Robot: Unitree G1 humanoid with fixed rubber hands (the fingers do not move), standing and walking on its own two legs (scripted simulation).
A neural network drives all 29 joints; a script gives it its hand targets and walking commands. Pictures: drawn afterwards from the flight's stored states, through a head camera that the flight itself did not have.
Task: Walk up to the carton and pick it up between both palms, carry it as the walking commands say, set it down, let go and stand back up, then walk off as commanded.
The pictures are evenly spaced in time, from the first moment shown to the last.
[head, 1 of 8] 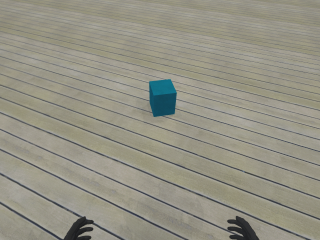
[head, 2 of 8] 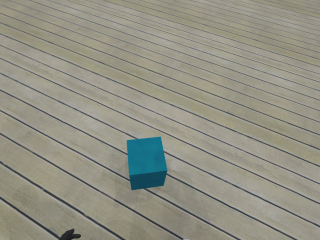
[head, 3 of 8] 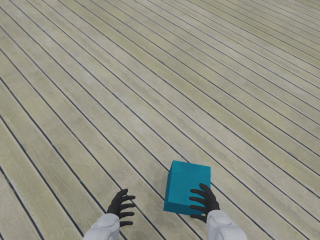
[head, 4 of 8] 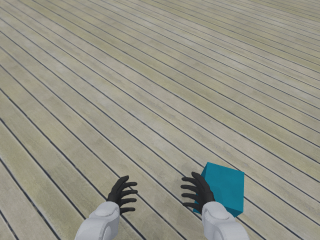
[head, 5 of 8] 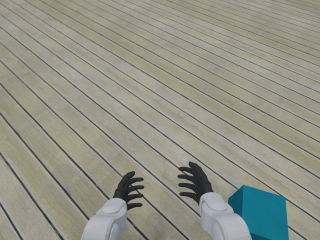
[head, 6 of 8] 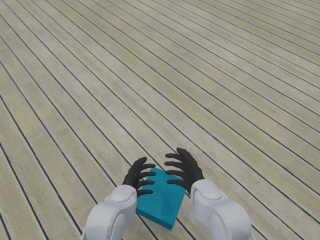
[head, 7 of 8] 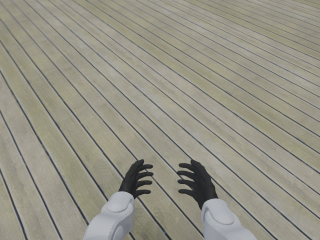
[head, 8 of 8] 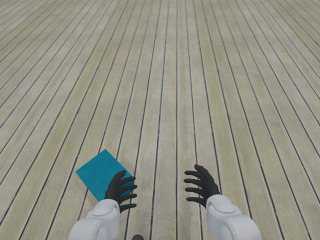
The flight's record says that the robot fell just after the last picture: no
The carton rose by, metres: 0.04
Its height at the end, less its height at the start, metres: -0.03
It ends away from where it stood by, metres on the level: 0.29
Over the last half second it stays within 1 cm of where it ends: yes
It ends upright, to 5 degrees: no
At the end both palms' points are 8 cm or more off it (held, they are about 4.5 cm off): yes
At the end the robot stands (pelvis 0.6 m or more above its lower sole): yes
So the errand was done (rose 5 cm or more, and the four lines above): no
